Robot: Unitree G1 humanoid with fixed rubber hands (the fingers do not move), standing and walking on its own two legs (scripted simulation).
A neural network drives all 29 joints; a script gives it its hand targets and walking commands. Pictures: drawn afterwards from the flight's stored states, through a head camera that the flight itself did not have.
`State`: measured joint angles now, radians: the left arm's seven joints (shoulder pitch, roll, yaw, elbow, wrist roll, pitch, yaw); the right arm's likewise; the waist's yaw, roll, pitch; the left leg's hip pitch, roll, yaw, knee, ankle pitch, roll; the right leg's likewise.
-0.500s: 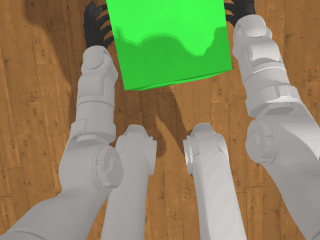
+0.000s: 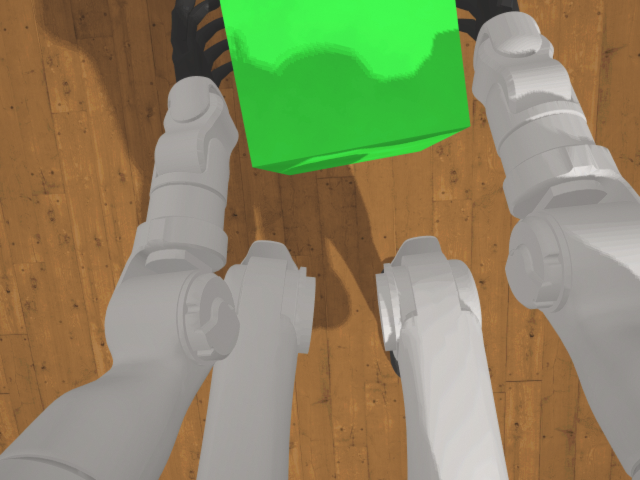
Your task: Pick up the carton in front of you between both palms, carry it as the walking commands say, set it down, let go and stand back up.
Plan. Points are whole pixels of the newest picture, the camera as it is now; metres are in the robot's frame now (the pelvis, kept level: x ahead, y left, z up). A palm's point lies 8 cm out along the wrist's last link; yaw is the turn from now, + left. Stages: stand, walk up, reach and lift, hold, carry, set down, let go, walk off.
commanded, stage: set down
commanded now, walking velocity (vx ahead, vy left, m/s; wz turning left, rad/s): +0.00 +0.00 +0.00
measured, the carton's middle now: (342, 76) +0.51 -0.02 -0.24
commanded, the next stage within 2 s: none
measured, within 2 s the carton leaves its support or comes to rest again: rests again in 0.76 s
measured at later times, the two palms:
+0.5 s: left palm (194, 77) +0.50 +0.14 -0.16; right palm (491, 22) +0.53 -0.17 -0.16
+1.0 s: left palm (169, 96) +0.49 +0.18 -0.19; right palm (513, 45) +0.52 -0.21 -0.21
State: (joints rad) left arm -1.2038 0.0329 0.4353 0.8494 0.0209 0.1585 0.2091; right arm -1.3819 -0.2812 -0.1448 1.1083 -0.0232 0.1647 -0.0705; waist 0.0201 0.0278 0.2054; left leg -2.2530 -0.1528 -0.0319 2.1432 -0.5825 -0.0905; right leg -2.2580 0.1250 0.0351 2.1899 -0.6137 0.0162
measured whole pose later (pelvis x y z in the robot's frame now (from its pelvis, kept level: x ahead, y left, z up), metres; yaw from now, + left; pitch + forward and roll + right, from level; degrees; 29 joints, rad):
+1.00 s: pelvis -0.01 +0.00 -0.01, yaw +1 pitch +35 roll +4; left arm -1.29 0.25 0.24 1.08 -0.18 0.01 0.13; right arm -1.40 -0.47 -0.02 1.18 0.16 0.02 -0.04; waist 0.04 0.04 0.37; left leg -2.24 -0.08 0.01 2.19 -0.58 -0.06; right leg -2.25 0.05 0.01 2.25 -0.61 -0.03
